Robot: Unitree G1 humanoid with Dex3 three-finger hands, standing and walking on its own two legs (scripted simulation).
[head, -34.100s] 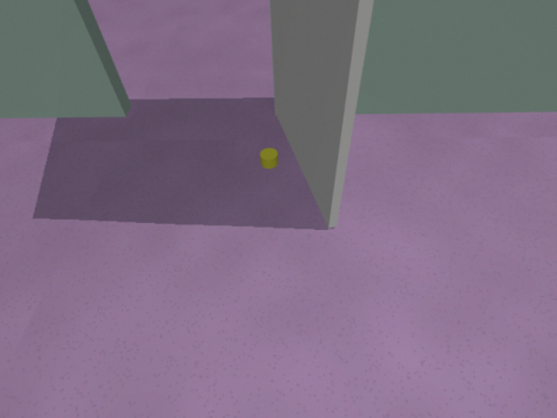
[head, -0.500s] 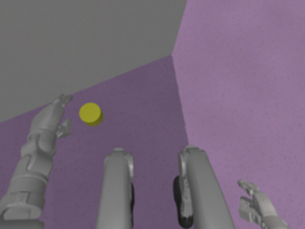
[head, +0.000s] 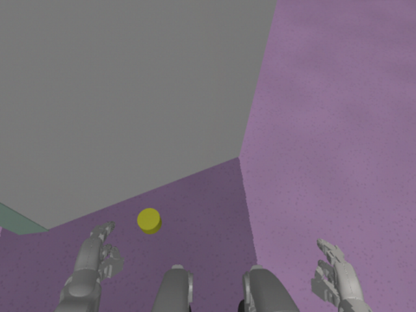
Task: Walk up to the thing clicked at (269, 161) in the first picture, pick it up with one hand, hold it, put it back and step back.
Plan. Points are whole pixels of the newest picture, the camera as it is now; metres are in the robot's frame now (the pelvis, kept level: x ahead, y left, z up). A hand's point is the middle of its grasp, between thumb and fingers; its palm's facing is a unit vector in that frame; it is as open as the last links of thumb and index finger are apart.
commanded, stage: home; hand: left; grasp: from above
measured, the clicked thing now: (149, 221) +0.48 +0.25 -0.62
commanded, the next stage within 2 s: none
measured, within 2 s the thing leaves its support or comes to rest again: neither
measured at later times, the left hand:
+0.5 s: hand (108, 277) +0.19 +0.18 +0.02, palm faces +0.08 -0.98 -0.19, open 7.4 cm
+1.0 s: hand (112, 272) +0.19 +0.18 +0.02, palm faces +0.07 -0.98 -0.20, open 7.4 cm
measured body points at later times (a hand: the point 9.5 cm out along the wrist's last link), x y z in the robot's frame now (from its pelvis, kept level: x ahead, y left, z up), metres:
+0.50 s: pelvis +0.04 +0.00 +0.07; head +0.05 +0.00 +0.52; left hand +0.18 +0.23 +0.03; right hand +0.21 -0.24 +0.01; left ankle +0.05 +0.11 -0.61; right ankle +0.04 -0.14 -0.61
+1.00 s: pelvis +0.04 +0.00 +0.07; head +0.06 +0.00 +0.52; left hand +0.19 +0.23 +0.03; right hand +0.20 -0.24 +0.00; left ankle +0.05 +0.11 -0.61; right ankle +0.04 -0.14 -0.61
